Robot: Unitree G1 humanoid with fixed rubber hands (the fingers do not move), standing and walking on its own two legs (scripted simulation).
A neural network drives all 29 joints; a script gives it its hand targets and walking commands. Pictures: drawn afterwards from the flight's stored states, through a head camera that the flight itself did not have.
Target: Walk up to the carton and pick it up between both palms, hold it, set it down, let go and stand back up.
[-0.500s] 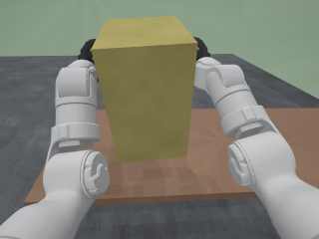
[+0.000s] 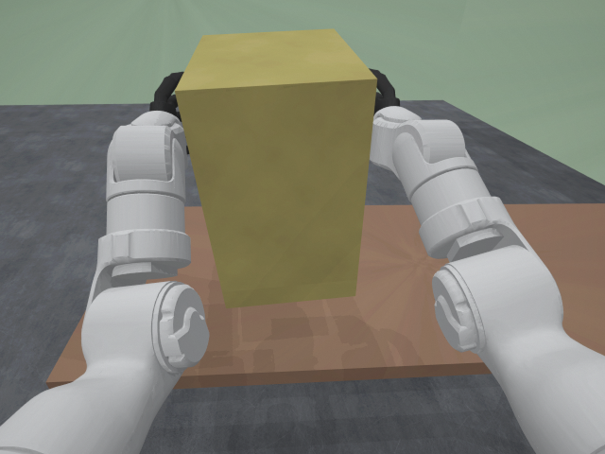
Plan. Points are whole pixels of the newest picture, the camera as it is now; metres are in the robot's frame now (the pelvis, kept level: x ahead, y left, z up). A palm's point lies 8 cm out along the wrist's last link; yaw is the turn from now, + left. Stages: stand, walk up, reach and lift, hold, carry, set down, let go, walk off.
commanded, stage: hold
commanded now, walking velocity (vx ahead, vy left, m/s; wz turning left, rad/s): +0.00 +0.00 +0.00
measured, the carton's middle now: (280, 167) +0.37 +0.00 +0.28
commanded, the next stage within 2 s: none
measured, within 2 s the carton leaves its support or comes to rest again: neither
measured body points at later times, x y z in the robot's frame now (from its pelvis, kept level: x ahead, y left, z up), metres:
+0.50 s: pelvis +0.00 +0.00 +0.00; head -0.10 +0.02 +0.44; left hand +0.38 +0.14 +0.33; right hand +0.38 -0.12 +0.33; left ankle +0.03 +0.14 -0.75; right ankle +0.00 -0.11 -0.75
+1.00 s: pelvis +0.00 +0.00 +0.00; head -0.10 +0.02 +0.44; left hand +0.38 +0.14 +0.33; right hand +0.38 -0.12 +0.33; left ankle +0.03 +0.14 -0.75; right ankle +0.00 -0.11 -0.75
